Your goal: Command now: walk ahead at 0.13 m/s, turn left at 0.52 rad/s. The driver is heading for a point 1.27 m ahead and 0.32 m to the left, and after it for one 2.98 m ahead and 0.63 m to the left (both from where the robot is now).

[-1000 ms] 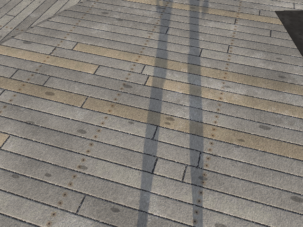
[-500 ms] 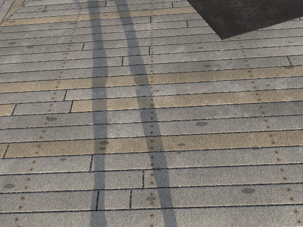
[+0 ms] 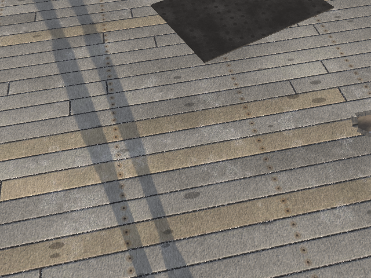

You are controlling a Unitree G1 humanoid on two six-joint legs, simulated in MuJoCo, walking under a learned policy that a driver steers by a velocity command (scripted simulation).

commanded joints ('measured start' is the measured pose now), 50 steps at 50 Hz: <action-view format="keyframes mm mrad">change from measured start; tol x32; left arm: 1 121 68 21 -65 4 2 28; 50 37 133 60 -37 -60 4 -38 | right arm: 1 -69 -126 -33 -119 3 -2 -16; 50 145 -103 -24 -103 -20 -48 -27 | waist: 1 78 17 -184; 13 37 191 -173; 16 -27 -302 -212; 50 11 110 -5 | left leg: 1 99 243 -367 -128 125 160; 13 114 177 -565 -79 -397 22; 21 -256 117 -60 967 -363 -196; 37 263 132 122 -17 -243 -77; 39 687 469 -325 -32 -448 46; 41 461 577 -558 -280 -979 189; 50 372 422 45 -295 -351 3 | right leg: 1 -11 -17 -3 -205 0 13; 13 231 38 27 -848 199 17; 17 375 -434 430 -1056 293 -255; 36 400 -333 -61 -867 609 -244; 39 -176 -143 -245 -433 -291 -25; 50 -465 -107 13 -99 465 14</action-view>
